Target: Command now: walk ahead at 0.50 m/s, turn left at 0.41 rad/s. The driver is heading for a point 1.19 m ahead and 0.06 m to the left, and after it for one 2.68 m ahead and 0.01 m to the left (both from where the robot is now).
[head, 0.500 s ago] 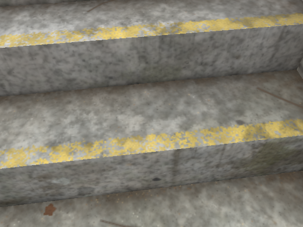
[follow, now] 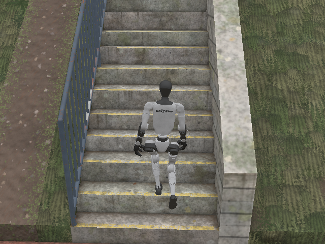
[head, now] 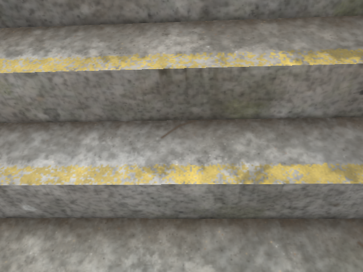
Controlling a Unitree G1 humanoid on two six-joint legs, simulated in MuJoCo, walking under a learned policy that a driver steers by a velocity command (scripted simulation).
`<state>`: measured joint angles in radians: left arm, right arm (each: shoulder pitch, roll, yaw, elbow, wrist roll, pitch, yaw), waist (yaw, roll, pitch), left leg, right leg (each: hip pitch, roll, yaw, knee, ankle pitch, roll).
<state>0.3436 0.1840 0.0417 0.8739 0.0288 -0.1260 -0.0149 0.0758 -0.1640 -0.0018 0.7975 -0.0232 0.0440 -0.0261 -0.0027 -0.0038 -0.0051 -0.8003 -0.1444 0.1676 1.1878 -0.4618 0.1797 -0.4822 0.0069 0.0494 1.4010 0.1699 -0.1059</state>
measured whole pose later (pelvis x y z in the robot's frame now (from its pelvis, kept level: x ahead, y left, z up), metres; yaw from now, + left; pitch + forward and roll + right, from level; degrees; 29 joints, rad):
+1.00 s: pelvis +0.46 +0.00 +0.37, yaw +15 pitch +6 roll +3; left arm 0.52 0.11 0.04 1.05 -0.02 -0.15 0.03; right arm -0.10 -0.05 0.03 0.55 0.00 -0.01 0.02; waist 0.10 -0.03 0.01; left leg -1.06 0.07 0.20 1.34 -0.37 0.18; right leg 0.08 -0.13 -0.13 0.09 -0.15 -0.03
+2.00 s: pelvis +0.77 +0.12 +0.72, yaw -13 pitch +1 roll +1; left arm 0.33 0.19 0.06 0.95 0.03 -0.13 0.03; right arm 0.06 -0.04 0.05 0.53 0.01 0.00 -0.04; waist 0.01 -0.05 -0.05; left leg -1.35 0.07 0.01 2.36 -0.27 0.06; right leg -0.25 -0.08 -0.05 0.45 -0.25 -0.08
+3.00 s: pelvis +0.98 +0.16 +0.91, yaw -28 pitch -3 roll +2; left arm 0.31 0.30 0.11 0.57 0.02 0.01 -0.01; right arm 0.20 -0.25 -0.05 0.70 -0.08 -0.02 0.00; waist 0.16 0.01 0.04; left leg -0.08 0.26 0.46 0.90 -0.58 -0.02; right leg -0.52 -0.07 -0.13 0.89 -0.38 -0.14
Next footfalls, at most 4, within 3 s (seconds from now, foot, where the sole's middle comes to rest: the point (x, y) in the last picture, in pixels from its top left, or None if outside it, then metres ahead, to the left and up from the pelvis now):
0.44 right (267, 268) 0.37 -0.16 -0.42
1.00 left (137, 150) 0.62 0.16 -0.24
1.64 right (200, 47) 0.80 -0.02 -0.06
2.18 left None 0.96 0.31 0.18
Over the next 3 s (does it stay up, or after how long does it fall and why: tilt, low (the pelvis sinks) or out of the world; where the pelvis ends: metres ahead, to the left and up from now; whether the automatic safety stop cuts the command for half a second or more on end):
stays up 0.98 0.16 0.91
